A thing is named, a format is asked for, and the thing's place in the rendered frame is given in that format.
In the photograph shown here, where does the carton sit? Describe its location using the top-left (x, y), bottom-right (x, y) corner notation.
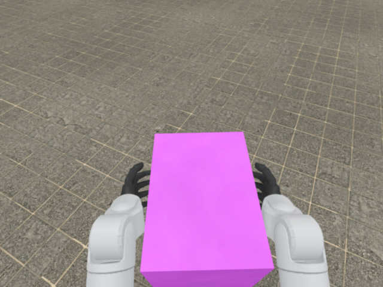
top-left (140, 132), bottom-right (274, 287)

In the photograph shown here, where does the left robot forearm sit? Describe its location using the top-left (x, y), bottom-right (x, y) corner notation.
top-left (86, 194), bottom-right (145, 287)

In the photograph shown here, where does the robot right hand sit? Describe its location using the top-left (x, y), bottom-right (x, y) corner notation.
top-left (253, 163), bottom-right (281, 210)

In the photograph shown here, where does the right robot forearm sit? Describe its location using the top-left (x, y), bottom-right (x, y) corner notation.
top-left (262, 194), bottom-right (330, 287)

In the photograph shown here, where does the robot left hand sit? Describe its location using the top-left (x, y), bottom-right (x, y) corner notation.
top-left (121, 162), bottom-right (151, 208)

